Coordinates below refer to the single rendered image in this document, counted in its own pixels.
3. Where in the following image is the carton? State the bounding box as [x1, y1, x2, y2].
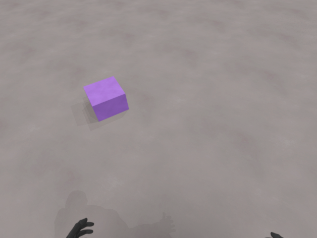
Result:
[83, 76, 129, 121]

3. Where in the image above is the robot left hand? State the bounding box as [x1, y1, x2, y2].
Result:
[66, 218, 94, 238]

